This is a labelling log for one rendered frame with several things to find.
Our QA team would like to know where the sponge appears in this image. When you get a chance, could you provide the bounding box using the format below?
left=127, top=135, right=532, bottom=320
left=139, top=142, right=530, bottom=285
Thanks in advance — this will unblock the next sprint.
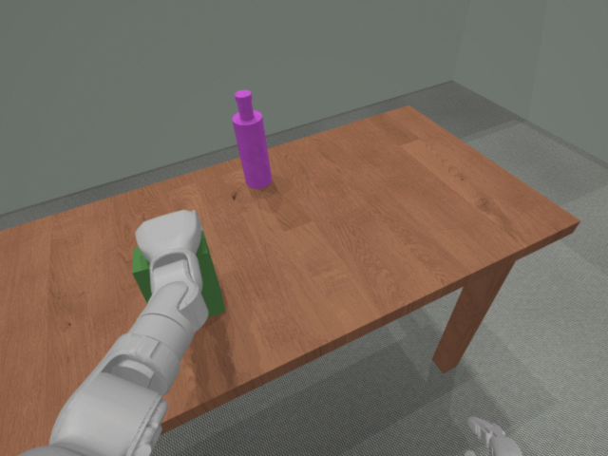
left=132, top=231, right=225, bottom=317

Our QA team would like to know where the robot right hand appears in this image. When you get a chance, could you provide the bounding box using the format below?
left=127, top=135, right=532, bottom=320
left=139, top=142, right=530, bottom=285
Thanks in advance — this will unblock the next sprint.
left=465, top=416, right=523, bottom=456

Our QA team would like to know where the left robot forearm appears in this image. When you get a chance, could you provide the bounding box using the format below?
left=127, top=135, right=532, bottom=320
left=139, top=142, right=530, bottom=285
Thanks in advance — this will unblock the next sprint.
left=48, top=248, right=209, bottom=446

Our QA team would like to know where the left robot upper arm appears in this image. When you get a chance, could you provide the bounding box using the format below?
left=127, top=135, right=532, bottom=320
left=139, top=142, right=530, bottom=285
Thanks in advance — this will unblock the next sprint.
left=17, top=371, right=168, bottom=456

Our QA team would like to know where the robot left hand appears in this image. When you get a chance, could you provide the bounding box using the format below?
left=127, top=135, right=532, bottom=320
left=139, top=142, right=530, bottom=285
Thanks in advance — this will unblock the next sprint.
left=135, top=210, right=204, bottom=262

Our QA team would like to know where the table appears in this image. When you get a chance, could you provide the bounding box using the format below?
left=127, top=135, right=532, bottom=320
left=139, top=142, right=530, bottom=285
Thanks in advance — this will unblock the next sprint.
left=0, top=105, right=580, bottom=456

